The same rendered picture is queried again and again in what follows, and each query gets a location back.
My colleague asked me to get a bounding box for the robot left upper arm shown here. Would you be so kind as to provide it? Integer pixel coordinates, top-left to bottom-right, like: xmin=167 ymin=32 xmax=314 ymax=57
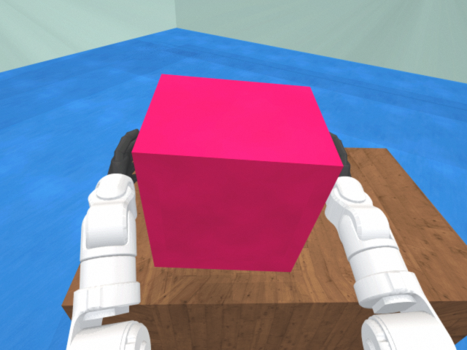
xmin=69 ymin=320 xmax=151 ymax=350

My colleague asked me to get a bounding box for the pedestal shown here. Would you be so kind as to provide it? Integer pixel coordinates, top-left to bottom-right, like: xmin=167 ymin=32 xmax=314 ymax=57
xmin=61 ymin=147 xmax=467 ymax=350

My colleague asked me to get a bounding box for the right robot forearm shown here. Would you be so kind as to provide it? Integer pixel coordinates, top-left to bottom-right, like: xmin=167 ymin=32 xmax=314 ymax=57
xmin=325 ymin=176 xmax=457 ymax=350

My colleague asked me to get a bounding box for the left robot forearm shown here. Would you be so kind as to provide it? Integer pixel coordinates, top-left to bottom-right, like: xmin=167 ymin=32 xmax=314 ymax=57
xmin=66 ymin=174 xmax=141 ymax=350

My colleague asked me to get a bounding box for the robot left hand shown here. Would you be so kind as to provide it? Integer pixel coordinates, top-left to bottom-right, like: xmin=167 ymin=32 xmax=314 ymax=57
xmin=107 ymin=129 xmax=139 ymax=183

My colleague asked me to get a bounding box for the carton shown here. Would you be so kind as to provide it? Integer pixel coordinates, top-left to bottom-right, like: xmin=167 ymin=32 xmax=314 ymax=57
xmin=131 ymin=74 xmax=344 ymax=272

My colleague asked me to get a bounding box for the robot right hand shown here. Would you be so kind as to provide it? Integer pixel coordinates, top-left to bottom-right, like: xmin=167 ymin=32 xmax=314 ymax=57
xmin=329 ymin=132 xmax=351 ymax=177

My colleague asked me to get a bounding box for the robot right upper arm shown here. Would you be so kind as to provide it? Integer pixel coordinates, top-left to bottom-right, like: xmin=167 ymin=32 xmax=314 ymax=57
xmin=361 ymin=311 xmax=454 ymax=350

